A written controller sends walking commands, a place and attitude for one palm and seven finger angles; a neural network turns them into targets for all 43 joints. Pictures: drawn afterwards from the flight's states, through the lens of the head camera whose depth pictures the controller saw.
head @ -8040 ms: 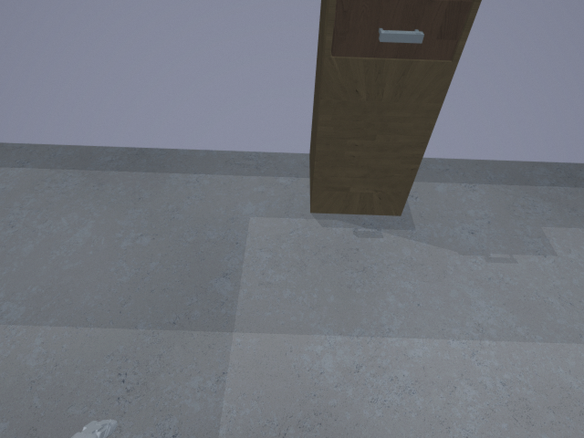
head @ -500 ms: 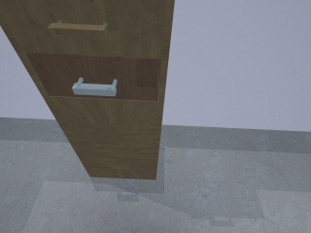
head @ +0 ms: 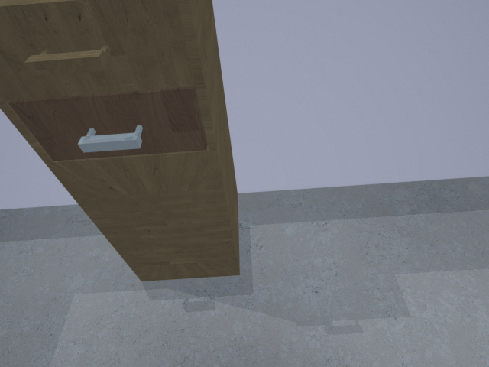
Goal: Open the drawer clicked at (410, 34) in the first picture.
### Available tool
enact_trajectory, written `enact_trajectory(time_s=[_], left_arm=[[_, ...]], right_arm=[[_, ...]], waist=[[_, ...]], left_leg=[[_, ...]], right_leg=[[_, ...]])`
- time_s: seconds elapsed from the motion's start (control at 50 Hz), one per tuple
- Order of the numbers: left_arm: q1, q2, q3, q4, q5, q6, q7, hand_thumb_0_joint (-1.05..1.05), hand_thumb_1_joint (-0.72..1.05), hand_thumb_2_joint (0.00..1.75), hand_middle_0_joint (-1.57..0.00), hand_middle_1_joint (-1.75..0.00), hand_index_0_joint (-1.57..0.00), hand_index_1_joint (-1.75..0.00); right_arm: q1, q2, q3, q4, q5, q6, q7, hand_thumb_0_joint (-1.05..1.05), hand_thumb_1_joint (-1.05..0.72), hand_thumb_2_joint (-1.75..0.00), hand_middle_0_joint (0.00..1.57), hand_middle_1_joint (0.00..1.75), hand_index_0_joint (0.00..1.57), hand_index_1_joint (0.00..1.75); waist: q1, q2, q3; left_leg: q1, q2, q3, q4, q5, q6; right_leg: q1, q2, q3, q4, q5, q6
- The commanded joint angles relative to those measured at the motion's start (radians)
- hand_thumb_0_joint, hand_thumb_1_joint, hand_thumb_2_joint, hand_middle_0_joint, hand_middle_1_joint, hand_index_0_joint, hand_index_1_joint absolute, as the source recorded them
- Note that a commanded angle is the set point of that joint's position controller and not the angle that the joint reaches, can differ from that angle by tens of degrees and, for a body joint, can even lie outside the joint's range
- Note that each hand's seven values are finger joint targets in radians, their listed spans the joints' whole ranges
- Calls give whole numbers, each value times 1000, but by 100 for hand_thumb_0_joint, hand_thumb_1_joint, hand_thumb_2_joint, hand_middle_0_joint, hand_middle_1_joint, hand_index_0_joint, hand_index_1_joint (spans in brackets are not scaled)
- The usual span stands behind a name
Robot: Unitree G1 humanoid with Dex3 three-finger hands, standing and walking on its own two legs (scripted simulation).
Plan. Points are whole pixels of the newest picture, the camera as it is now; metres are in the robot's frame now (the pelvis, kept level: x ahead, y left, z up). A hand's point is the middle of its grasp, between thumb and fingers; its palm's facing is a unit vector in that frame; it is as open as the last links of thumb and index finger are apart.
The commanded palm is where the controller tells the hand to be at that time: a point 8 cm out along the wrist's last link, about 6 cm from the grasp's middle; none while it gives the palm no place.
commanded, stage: come to a stop and stand still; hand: left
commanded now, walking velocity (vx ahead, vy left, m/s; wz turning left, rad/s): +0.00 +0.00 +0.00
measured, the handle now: (113, 136) +0.56 +0.32 +0.07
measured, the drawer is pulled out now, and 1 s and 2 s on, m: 0.00 0.00 0.00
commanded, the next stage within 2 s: look again from close up in 1.16 s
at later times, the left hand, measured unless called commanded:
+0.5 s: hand out of the picture -0.05 +0.16 -0.17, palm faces +0.07 -0.98 -0.18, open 7.3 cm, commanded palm none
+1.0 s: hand out of the picture -0.04 +0.17 -0.17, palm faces +0.05 -0.98 -0.17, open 7.3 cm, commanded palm none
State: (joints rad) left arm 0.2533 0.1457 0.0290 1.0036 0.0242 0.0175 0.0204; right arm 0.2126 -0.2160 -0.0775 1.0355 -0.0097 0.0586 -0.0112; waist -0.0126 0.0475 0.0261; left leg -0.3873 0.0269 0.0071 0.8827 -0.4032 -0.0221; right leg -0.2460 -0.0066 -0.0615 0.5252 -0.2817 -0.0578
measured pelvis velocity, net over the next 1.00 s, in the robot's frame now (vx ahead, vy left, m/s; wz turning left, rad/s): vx -0.02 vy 0.01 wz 0.00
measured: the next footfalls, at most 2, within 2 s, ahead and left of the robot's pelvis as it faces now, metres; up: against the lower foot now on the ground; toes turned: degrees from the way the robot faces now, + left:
left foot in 0.12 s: -0.02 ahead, +0.13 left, +0.00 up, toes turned +3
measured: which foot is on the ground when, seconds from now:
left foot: up 0.00-0.10, down 0.12-1.00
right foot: down 0.00-1.00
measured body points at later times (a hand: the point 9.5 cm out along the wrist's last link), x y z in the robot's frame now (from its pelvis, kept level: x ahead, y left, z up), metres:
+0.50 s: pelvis -0.04 -0.01 +0.01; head -0.04 -0.01 +0.46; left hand -0.06 +0.21 -0.15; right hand -0.06 -0.21 -0.16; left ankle -0.06 +0.13 -0.74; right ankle +0.00 -0.08 -0.74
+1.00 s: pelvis -0.02 +0.01 +0.01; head -0.02 +0.01 +0.46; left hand -0.04 +0.23 -0.15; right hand -0.06 -0.19 -0.16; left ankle -0.06 +0.13 -0.74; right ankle +0.00 -0.08 -0.74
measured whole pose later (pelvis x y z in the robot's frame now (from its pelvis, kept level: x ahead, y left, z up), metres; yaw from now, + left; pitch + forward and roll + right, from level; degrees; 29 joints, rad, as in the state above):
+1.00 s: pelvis -0.02 +0.01 +0.01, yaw +0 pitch +0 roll +0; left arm 0.30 0.12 0.00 1.16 0.00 -0.02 0.03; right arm 0.35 -0.10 0.00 1.16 0.00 -0.02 -0.04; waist 0.00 0.01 0.00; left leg -0.10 0.01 0.05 0.38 -0.27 0.00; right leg -0.22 0.01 -0.07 0.41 -0.19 -0.04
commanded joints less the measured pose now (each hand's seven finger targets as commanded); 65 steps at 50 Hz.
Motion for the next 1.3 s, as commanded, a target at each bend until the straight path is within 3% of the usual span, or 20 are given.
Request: enact_trajectory(time_s=[0.0, 0.04, 0.06, 0.08, 0.1, 0.12, 0.14, 0.16, 0.18, 0.26, 0.36, 0.48, 0.74, 0.98, 1.12, 1.22, 1.24, 1.26, 1.28], left_arm=[[58, 170, 34, -24, -2, -30, 18, 0, 90, 90, -20, -30, -20, -30], [44, 159, 31, 1, -13, -32, 19, 0, 90, 90, -20, -30, -20, -30], [38, 148, 27, 9, -20, -32, 19, 0, 90, 90, -20, -30, -20, -30], [51, 122, 17, 18, -27, -34, 16, 0, 90, 90, -20, -30, -20, -30], [48, 106, 12, 23, -28, -34, 15, 0, 90, 90, -20, -30, -20, -30], [34, 104, 11, 28, -24, -31, 15, 0, 90, 90, -20, -30, -20, -30], [30, 110, 10, 39, -23, -33, 14, 0, 90, 90, -20, -30, -20, -30], [12, 123, 9, 52, -24, -29, 13, 0, 90, 90, -20, -30, -20, -30], [9, 122, 10, 61, -25, -27, 13, 0, 90, 90, -20, -30, -20, -30], [25, 117, 4, 85, -20, -21, 10, 0, 90, 90, -20, -30, -20, -30], [46, 107, 5, 93, -17, -21, 11, 0, 90, 90, -20, -30, -20, -30], [80, 86, 4, 101, -18, -28, 13, 0, 90, 90, -20, -30, -20, -30], [129, 52, -9, 133, -20, -39, 18, 0, 90, 90, -20, -30, -20, -30], [119, 60, -14, 133, -18, -45, 21, 0, 90, 90, -20, -30, -20, -30], [100, 90, -10, 124, -16, -50, 20, 0, 90, 90, -20, -30, -20, -30], [81, 116, -5, 115, -16, -52, 19, 0, 90, 90, -20, -30, -20, -30], [38, 261, -11, 11, -4, -52, 14, 0, 90, 90, -20, -30, -20, -30], [64, 176, 7, 11, -12, -52, 17, 0, 90, 90, -20, -30, -20, -30], [67, 182, 11, 21, -7, -57, 18, 0, 90, 90, -20, -30, -20, -30]], right_arm=[[-5, 0, 23, -42, 2, -37, -11, 0, -90, -90, 20, 30, 20, 30], [58, 7, 33, -4, 4, -47, -18, 0, -90, -90, 20, 30, 20, 30], [88, 2, 39, 17, 3, -56, -21, 0, -90, -90, 20, 30, 20, 30], [98, -19, 41, 31, -1, -68, -26, 0, -90, -90, 20, 30, 20, 30], [86, -41, 43, 37, -4, -71, -30, 0, -90, -90, 20, 30, 20, 30], [75, -44, 44, 40, -4, -66, -31, 0, -90, -90, 20, 30, 20, 30], [84, -39, 47, 55, -5, -66, -34, 0, -90, -90, 20, 30, 20, 30], [86, -23, 53, 68, -3, -66, -32, 0, -90, -90, 20, 30, 20, 30], [88, -15, 57, 73, -4, -63, -31, 0, -90, -90, 20, 30, 20, 30], [116, -3, 57, 81, -8, -52, -28, 0, -90, -90, 20, 30, 20, 30], [179, 11, 56, 90, -9, -46, -26, 0, -90, -90, 20, 30, 20, 30], [211, 23, 60, 95, -8, -58, -28, 0, -90, -90, 20, 30, 20, 30], [236, 34, 68, 109, -1, -81, -35, 0, -90, -90, 20, 30, 20, 30], [219, 16, 66, 107, 3, -92, -39, 0, -90, -90, 20, 30, 20, 30], [192, -11, 61, 102, 3, -94, -38, 0, -90, -90, 20, 30, 20, 30], [163, -34, 58, 95, 3, -96, -37, 0, -90, -90, 20, 30, 20, 30], [88, -148, 42, -43, -6, -72, -22, 0, -90, -90, 20, 30, 20, 30], [97, -128, 38, -54, -20, -97, -29, 0, -90, -90, 20, 30, 20, 30], [91, -109, 35, -38, -17, -105, -36, 0, -90, -90, 20, 30, 20, 30]], waist=[[45, -170, -42], [23, -151, -65], [14, -102, -78], [23, -27, -96], [35, 10, -93], [36, -16, -76], [34, -4, -69], [28, 60, -53], [31, 71, -22], [26, -19, 85], [11, -88, 103], [12, -61, 61], [23, -20, 58], [17, -35, 54], [14, -51, 54], [16, -28, 44], [-16, -96, 175], [16, 10, -12], [11, 13, -85]], left_leg=[[56, 8, 10, -258, -25, -4], [170, 13, 3, -453, 108, 0], [252, 27, -23, -537, 227, 10], [306, 83, -82, -536, 380, 35], [291, 125, -98, -512, 452, 51], [264, 123, -71, -507, 374, 44], [251, 113, -65, -498, 355, 40], [223, 104, -64, -528, 320, 36], [189, 101, -63, -556, 254, 34], [149, 68, -44, -578, 97, 33], [168, 47, -20, -557, 77, 35], [165, 54, -29, -573, 84, 40], [157, 78, -51, -598, 156, 45], [199, 90, -50, -588, 268, 47], [218, 90, -49, -581, 304, 47], [231, 92, -49, -582, 324, 48], [139, 48, -71, -555, 300, 45], [161, 81, -76, -503, 276, 63], [190, 72, -76, -467, 326, 69]], right_leg=[[125, -234, 217, -172, 404, -119], [132, -215, 206, -144, 403, -84], [97, -187, 185, -125, 367, -49], [70, -134, 151, -113, 343, -9], [80, -104, 126, -128, 311, 16], [86, -100, 126, -162, 259, 28], [100, -103, 129, -170, 271, 35], [123, -107, 113, -168, 242, 30], [132, -100, 115, -183, 186, 27], [61, -100, 151, -272, -27, 31], [-9, -105, 171, -322, -156, 38], [12, -98, 158, -292, -102, 33], [53, -94, 119, -213, 82, 23], [65, -99, 110, -180, 206, 21], [75, -104, 111, -176, 249, 19], [89, -110, 108, -176, 270, 17], [-4, -68, 83, -121, 149, 8], [50, -97, 113, -79, 100, 6], [84, -100, 125, -75, 201, -7]])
